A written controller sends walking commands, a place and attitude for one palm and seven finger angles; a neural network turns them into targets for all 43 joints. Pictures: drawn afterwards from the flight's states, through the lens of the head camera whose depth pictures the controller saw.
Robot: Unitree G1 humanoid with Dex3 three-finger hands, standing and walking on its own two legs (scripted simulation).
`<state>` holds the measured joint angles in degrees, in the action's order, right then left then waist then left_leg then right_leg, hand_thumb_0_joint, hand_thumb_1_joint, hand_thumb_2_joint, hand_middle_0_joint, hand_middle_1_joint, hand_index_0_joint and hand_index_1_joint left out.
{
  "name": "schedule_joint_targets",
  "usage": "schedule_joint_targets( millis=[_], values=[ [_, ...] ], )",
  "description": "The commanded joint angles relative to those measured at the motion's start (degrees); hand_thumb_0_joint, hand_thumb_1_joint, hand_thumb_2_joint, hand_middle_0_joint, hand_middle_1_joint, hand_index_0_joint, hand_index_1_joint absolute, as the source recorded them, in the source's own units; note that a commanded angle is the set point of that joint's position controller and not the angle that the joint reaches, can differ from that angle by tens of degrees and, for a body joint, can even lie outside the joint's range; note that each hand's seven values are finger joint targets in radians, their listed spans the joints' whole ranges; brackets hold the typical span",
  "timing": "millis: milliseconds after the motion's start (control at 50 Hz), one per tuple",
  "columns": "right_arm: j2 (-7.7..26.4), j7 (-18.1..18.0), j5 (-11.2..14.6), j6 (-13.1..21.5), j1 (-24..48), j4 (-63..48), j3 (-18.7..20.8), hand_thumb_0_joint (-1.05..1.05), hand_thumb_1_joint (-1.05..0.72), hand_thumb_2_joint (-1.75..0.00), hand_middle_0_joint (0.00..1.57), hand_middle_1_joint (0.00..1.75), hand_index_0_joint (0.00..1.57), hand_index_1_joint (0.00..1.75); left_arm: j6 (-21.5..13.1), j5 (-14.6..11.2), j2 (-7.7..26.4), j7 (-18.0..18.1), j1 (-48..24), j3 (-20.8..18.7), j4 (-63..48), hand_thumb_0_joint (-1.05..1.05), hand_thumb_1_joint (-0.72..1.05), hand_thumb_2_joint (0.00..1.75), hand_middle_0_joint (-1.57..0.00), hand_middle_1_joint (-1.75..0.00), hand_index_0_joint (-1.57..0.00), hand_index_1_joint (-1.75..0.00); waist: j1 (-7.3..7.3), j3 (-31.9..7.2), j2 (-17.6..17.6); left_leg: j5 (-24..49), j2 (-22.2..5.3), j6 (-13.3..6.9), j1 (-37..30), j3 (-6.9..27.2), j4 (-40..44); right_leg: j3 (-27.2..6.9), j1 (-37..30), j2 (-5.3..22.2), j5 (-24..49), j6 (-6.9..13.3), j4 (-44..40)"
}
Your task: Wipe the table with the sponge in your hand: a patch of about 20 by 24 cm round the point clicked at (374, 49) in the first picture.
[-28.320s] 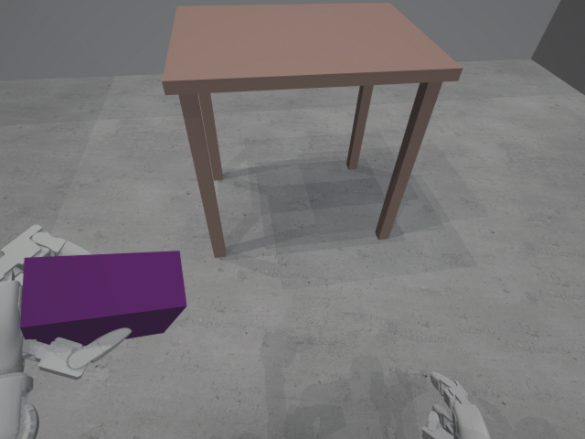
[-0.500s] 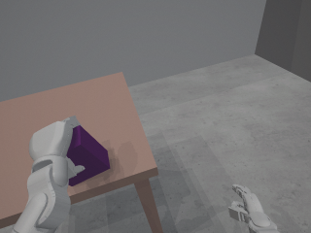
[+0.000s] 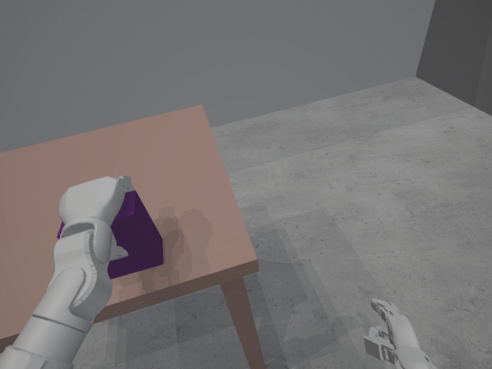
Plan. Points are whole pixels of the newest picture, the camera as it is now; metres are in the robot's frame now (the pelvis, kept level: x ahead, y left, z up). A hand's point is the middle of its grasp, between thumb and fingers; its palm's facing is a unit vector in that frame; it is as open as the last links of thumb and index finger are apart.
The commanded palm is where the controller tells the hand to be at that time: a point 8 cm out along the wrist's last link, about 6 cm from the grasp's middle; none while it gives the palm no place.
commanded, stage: wipe forward along the middle lane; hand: left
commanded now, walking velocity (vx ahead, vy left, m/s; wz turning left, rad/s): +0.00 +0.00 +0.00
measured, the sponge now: (122, 246) +0.28 +0.26 +0.08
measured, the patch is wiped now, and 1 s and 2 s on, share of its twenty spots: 0.90 0.90 0.90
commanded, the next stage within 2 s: slide back across to the first lane in 1.18 s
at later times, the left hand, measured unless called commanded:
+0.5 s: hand (112, 200) +0.34 +0.29 +0.13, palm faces -0.03 -0.02 -1.00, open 10.1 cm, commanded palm +0.33 +0.30 +0.17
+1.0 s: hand (114, 186) +0.38 +0.30 +0.13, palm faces -0.06 +0.01 -1.00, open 10.1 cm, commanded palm +0.37 +0.31 +0.16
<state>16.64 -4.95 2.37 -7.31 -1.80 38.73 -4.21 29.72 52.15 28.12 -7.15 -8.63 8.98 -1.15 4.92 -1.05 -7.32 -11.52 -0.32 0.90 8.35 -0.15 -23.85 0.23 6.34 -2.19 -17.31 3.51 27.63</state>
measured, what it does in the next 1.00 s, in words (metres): stands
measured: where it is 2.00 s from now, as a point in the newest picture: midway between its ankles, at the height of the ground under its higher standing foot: outside the picture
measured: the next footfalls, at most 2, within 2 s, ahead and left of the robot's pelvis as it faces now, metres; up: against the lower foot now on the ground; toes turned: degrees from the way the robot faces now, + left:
none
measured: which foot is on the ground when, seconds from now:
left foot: down 0.00-1.00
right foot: down 0.00-1.00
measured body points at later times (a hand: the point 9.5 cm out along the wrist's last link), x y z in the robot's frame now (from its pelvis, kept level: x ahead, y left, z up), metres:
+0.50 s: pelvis +0.00 +0.00 +0.00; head -0.02 -0.05 +0.45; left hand +0.34 +0.28 +0.19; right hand +0.19 -0.24 -0.11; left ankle +0.02 +0.14 -0.74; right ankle -0.02 -0.08 -0.74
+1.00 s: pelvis +0.00 +0.01 +0.00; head +0.00 -0.03 +0.45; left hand +0.37 +0.30 +0.19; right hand +0.15 -0.24 -0.13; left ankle +0.02 +0.14 -0.74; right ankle -0.02 -0.08 -0.74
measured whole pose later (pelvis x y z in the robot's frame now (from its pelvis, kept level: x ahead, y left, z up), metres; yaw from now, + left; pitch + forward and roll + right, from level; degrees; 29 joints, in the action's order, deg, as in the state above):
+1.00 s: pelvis +0.00 +0.01 +0.00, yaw +1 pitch +2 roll +1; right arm 17.4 -6.2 3.4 -7.2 -9.2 42.0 -1.9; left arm 14.1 54.9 30.3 -4.5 -35.3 6.8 36.3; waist 2.0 -2.8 -4.8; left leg -11.6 0.1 0.3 16.9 1.2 -26.7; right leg 1.6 13.3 -1.8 -16.7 2.8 28.3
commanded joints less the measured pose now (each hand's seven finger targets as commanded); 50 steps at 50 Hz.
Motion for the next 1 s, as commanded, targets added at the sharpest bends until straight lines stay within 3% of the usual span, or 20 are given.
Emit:
schedule_joint_targets(
  millis=[0, 60, 80, 200, 260, 300, 360, 400, 460, 480, 540, 560, 600, 660, 700, 760, 820, 860, 900, 980],
  values=[
    [5.59, -0.65, -0.03, 3.02, 11.58, -8.79, 2.06, 0.00, -0.90, -0.90, 0.20, 0.30, 0.20, 0.30, -1.83, 1.46, 9.85, 2.76, -15.29, -5.42, 0.09, 0.00, 0.10, 1.30, -1.20, -1.60, -1.20, -1.60, -0.59, -4.58, 11.87, 6.95, 3.41, -3.39, 0.57, -2.12, 1.23, -3.48, 0.80, 0.78, 12.01, -2.36, -6.82],
    [6.38, -0.74, -0.16, 2.81, 10.90, -8.42, 2.65, 0.00, -0.90, -0.90, 0.20, 0.30, 0.20, 0.30, -2.33, 2.54, 12.80, 3.33, -16.83, -7.59, 0.96, 0.00, 0.10, 1.30, -1.20, -1.60, -1.20, -1.60, -0.20, -6.91, 11.11, 6.70, 3.53, -3.16, 0.27, -2.09, 1.41, -4.05, 0.07, 0.71, 10.98, -1.92, -6.73],
    [5.95, -0.75, 0.06, 3.01, 11.44, -8.87, 2.49, 0.00, -0.90, -0.90, 0.20, 0.30, 0.20, 0.30, -2.42, 2.40, 10.36, 3.29, -18.05, -5.17, 0.97, 0.00, 0.10, 1.30, -1.20, -1.60, -1.20, -1.60, -0.35, -6.40, 10.92, 6.75, 3.58, -3.37, 0.51, -2.20, 1.25, -3.18, 0.58, 0.99, 11.17, -2.08, -6.61],
    [6.66, -1.34, 0.42, 3.06, 9.43, -7.16, 2.49, 0.00, -0.90, -0.90, 0.20, 0.30, 0.20, 0.30, -2.91, 2.23, 10.95, 2.68, -21.90, -4.36, 10.83, 0.00, 0.10, 1.30, -1.20, -1.60, -1.20, -1.60, -1.65, -3.68, 13.00, 3.76, 3.50, -3.28, 2.61, -2.36, 1.11, -2.96, 3.01, 0.98, 8.03, -2.56, -7.50],
    [7.26, -1.50, 0.32, 2.96, 8.05, -6.87, 2.77, 0.00, -0.90, -0.90, 0.20, 0.30, 0.20, 0.30, -4.09, 2.78, 13.41, 2.48, -22.05, -6.16, 14.18, 0.00, 0.10, 1.30, -1.20, -1.60, -1.20, -1.60, -1.07, -5.18, 12.05, 3.21, 3.56, -3.04, 3.29, -2.36, 1.01, -3.44, 2.36, 1.02, 7.43, -2.35, -7.17],
    [7.01, -1.65, 0.61, 3.23, 7.19, -6.63, 2.73, 0.00, -0.90, -0.90, 0.20, 0.30, 0.20, 0.30, -5.04, 2.54, 10.38, 2.07, -24.65, -3.30, 17.12, 0.00, 0.10, 1.30, -1.20, -1.60, -1.20, -1.60, -2.31, -4.22, 13.97, 2.37, 3.41, -3.16, 4.08, -2.37, 0.73, -2.52, 3.77, 1.00, 6.59, -2.69, -7.25],
    [7.74, -1.71, 0.30, 3.17, 6.09, -6.45, 3.09, 0.00, -0.90, -0.90, 0.20, 0.30, 0.20, 0.30, -6.62, 2.75, 15.05, 2.01, -25.46, -7.00, 18.75, 0.00, 0.10, 1.30, -1.20, -1.60, -1.20, -1.60, -1.46, -6.60, 11.94, 3.37, 3.38, -2.94, 4.42, -2.23, 0.34, -3.05, 2.14, 1.17, 9.23, -2.41, -6.37],
    [7.29, -1.74, 0.57, 3.33, 5.37, -6.50, 3.09, 0.00, -0.90, -0.90, 0.20, 0.30, 0.20, 0.30, -7.85, 2.64, 12.31, 1.98, -27.25, -4.74, 20.67, 0.00, 0.10, 1.30, -1.20, -1.60, -1.20, -1.60, -2.31, -5.82, 12.90, 3.60, 3.41, -3.10, 5.07, -2.34, -0.06, -2.49, 2.94, 1.14, 9.90, -2.64, -6.23],
    [7.80, -1.92, 0.37, 3.14, 4.32, -6.14, 3.48, 0.00, -0.90, -0.90, 0.20, 0.30, 0.20, 0.30, -9.09, 3.09, 15.32, 2.32, -29.04, -6.95, 22.57, 0.00, 0.10, 1.30, -1.20, -1.60, -1.20, -1.60, -2.02, -6.37, 12.05, 2.33, 3.42, -3.00, 5.50, -2.28, -0.03, -3.03, 3.21, 1.15, 8.02, -2.48, -6.54],
    [7.71, -2.01, 0.48, 3.29, 4.01, -6.13, 3.37, 0.00, -0.90, -0.90, 0.20, 0.30, 0.20, 0.30, -9.76, 3.35, 14.22, 2.39, -32.11, -5.40, 23.08, 0.00, 0.10, 1.30, -1.20, -1.60, -1.20, -1.60, -2.85, -5.86, 13.03, 2.21, 3.39, -3.14, 5.95, -2.32, -0.22, -2.47, 4.04, 1.30, 8.11, -2.61, -6.52],
    [7.62, -1.85, 0.58, 3.30, 3.23, -6.04, 3.73, 0.00, -0.90, -0.90, 0.20, 0.30, 0.20, 0.30, -11.15, 3.22, 13.34, 2.80, -31.66, -5.26, 24.55, 0.00, 0.10, 1.30, -1.20, -1.60, -1.20, -1.60, -2.55, -7.06, 12.15, 3.07, 3.54, -3.24, 5.82, -2.14, -0.55, -2.48, 3.69, 1.19, 9.79, -2.46, -6.10],
    [7.97, -1.86, 0.41, 2.99, 2.82, -5.80, 3.89, 0.00, -0.90, -0.90, 0.20, 0.30, 0.20, 0.30, -11.33, 3.56, 15.51, 3.02, -32.29, -6.96, 25.02, 0.00, 0.10, 1.30, -1.20, -1.60, -1.20, -1.60, -2.36, -7.62, 11.53, 2.90, 3.49, -3.07, 6.07, -2.02, -0.32, -2.69, 3.34, 1.08, 9.33, -2.17, -6.08],
    [7.68, -1.89, 0.65, 3.02, 2.12, -5.56, 3.91, 0.00, -0.90, -0.90, 0.20, 0.30, 0.20, 0.30, -11.77, 3.54, 13.13, 3.23, -33.40, -5.02, 27.30, 0.00, 0.10, 1.30, -1.20, -1.60, -1.20, -1.60, -3.20, -6.36, 13.12, 2.88, 3.40, -3.26, 6.46, -2.21, -0.52, -2.00, 4.53, 0.98, 9.59, -2.41, -6.09],
    [8.05, -1.77, 0.55, 2.74, 1.73, -5.48, 4.23, 0.00, -0.90, -0.90, 0.20, 0.30, 0.20, 0.30, -12.28, 3.67, 14.40, 3.68, -34.17, -6.10, 27.25, 0.00, 0.10, 1.30, -1.20, -1.60, -1.20, -1.60, -2.61, -8.41, 11.42, 3.23, 3.56, -3.22, 6.14, -1.97, -0.37, -2.25, 3.75, 0.95, 9.93, -2.01, -6.02],
    [7.70, -1.77, 0.71, 2.82, 0.98, -5.29, 4.26, 0.00, -0.90, -0.90, 0.20, 0.30, 0.20, 0.30, -12.70, 3.67, 12.35, 4.04, -34.80, -4.58, 28.83, 0.00, 0.10, 1.30, -1.20, -1.60, -1.20, -1.60, -3.21, -8.20, 12.92, 3.77, 3.53, -3.42, 6.32, -2.08, -0.71, -1.75, 4.13, 0.89, 10.84, -2.22, -5.66],
    [8.28, -1.93, 0.55, 2.54, 0.61, -4.62, 4.54, 0.00, -0.90, -0.90, 0.20, 0.30, 0.20, 0.30, -13.23, 3.86, 15.85, 4.35, -37.51, -7.04, 30.14, 0.00, 0.10, 1.30, -1.20, -1.60, -1.20, -1.60, -3.17, -8.58, 12.65, 2.81, 3.44, -3.33, 6.78, -2.06, -0.52, -2.42, 4.08, 1.00, 9.95, -2.16, -6.13],
    [7.80, -1.78, 0.79, 2.61, -0.18, -4.56, 4.56, 0.00, -0.90, -0.90, 0.20, 0.30, 0.20, 0.30, -14.15, 4.24, 13.22, 4.85, -37.83, -5.03, 32.21, 0.00, 0.10, 1.30, -1.20, -1.60, -1.20, -1.60, -3.57, -8.55, 13.07, 3.13, 3.48, -3.48, 6.69, -2.03, -0.76, -1.66, 5.02, 0.83, 10.11, -2.16, -5.80],
    [8.26, -1.83, 0.70, 2.22, -0.31, -4.36, 4.60, 0.00, -0.90, -0.90, 0.20, 0.30, 0.20, 0.30, -14.30, 4.36, 15.74, 4.93, -39.63, -6.77, 33.01, 0.00, 0.10, 1.30, -1.20, -1.60, -1.20, -1.60, -3.43, -8.59, 12.22, 2.89, 3.43, -3.29, 7.26, -1.82, -0.40, -1.97, 4.66, 0.82, 9.87, -1.89, -5.99],
    [7.84, -1.77, 0.90, 2.30, -0.96, -4.28, 4.55, 0.00, -0.90, -0.90, 0.20, 0.30, 0.20, 0.30, -14.61, 4.53, 13.34, 5.14, -41.15, -4.52, 34.94, 0.00, 0.10, 1.30, -1.20, -1.60, -1.20, -1.60, -4.09, -8.07, 13.12, 2.58, 3.46, -3.49, 7.24, -1.99, -0.41, -1.33, 5.51, 0.80, 9.45, -2.12, -5.92],
    [8.18, -2.25, 0.85, 1.98, -1.90, -3.60, 4.48, 0.00, -0.90, -0.90, 0.20, 0.30, 0.20, 0.30, -15.53, 5.46, 17.67, 5.19, -46.44, -6.51, 38.70, 0.00, 0.10, 1.30, -1.20, -1.60, -1.20, -1.60, -4.55, -8.46, 12.41, 1.58, 3.37, -3.47, 8.29, -2.10, -0.41, -1.61, 5.61, 1.04, 8.11, -2.16, -6.10]
  ],
)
